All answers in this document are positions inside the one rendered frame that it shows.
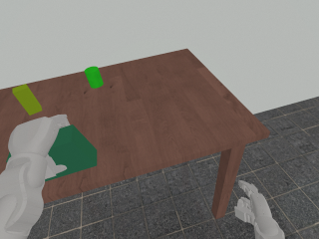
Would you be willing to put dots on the left robot hand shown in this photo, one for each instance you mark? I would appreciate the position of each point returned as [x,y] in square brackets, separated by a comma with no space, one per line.
[38,136]

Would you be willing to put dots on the sponge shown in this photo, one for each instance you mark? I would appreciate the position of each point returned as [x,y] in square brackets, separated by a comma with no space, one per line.
[71,149]

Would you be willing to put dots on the left robot forearm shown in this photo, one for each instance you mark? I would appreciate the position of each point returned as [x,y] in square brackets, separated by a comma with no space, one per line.
[21,201]

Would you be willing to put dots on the right robot hand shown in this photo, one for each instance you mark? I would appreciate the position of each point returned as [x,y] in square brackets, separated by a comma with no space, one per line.
[248,209]

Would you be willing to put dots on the table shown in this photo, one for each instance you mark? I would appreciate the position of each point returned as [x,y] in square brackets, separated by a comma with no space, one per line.
[149,114]

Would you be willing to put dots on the right robot forearm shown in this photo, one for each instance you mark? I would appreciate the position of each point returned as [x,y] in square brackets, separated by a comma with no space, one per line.
[266,227]

